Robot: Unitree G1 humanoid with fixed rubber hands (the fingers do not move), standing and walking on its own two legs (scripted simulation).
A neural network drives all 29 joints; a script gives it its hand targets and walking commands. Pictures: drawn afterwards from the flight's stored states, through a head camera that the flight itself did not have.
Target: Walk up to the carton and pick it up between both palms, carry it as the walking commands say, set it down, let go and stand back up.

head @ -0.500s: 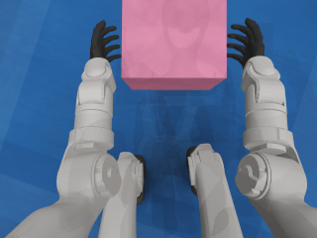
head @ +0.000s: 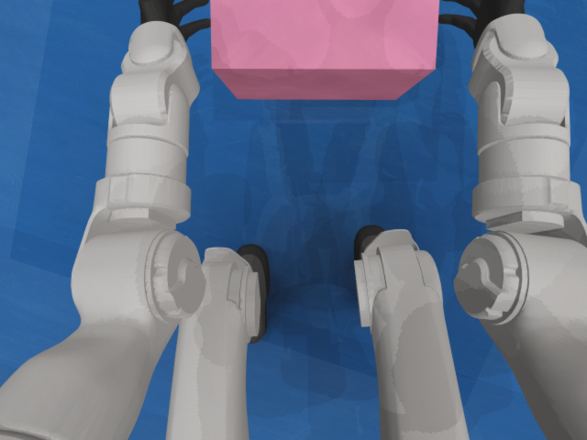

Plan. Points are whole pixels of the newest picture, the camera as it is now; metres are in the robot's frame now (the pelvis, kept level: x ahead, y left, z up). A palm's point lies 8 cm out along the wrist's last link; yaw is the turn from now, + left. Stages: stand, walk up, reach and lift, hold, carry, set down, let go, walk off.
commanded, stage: set down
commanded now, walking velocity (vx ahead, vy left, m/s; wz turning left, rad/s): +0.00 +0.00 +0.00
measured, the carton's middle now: out of the picture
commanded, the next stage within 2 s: none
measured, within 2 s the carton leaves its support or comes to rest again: rests again in 1.02 s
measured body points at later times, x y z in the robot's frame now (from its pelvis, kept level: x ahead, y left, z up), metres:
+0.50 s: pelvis +0.00 +0.01 -0.05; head +0.39 -0.05 +0.15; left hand +0.59 +0.07 -0.24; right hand +0.55 -0.26 -0.24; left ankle +0.12 +0.13 -0.42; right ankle +0.12 -0.13 -0.42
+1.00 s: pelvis +0.02 +0.01 -0.07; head +0.40 -0.04 +0.15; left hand +0.61 +0.08 -0.26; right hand +0.56 -0.25 -0.26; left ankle +0.12 +0.13 -0.42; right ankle +0.12 -0.13 -0.42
